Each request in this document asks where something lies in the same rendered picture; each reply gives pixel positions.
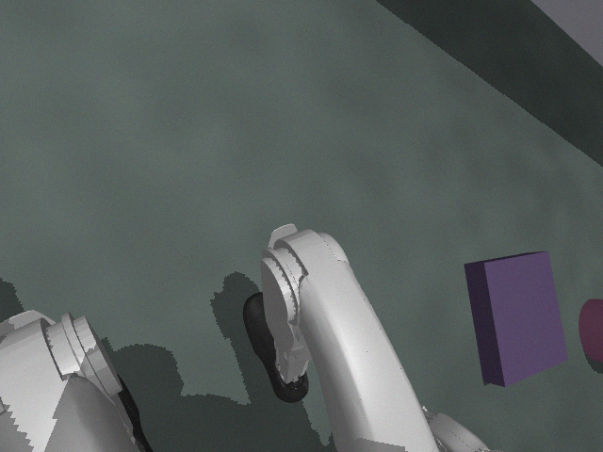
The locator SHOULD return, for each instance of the right robot foot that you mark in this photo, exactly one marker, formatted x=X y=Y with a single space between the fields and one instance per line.
x=263 y=346

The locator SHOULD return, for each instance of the right robot hand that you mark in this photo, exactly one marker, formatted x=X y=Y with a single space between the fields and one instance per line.
x=451 y=436

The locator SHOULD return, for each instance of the left robot foot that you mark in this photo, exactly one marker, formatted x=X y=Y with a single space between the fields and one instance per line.
x=133 y=413

